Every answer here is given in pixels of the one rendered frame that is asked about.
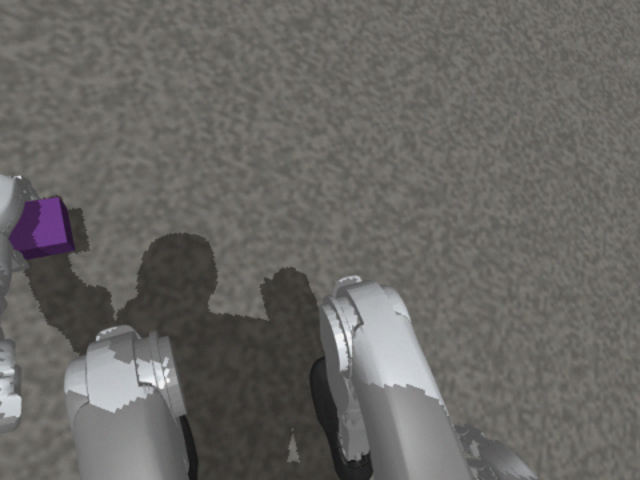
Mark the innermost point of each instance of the right robot hand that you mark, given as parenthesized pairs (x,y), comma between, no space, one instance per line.
(498,462)

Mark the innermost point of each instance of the left robot foot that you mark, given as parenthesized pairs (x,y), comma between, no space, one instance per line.
(191,450)

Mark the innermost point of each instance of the left robot arm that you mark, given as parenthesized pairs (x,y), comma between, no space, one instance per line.
(10,374)

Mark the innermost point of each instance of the left robot hand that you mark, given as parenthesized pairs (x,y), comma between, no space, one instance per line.
(14,192)

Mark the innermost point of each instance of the small box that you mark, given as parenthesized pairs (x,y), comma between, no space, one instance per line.
(43,229)

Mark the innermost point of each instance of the right robot foot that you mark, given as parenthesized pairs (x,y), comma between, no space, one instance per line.
(326,412)

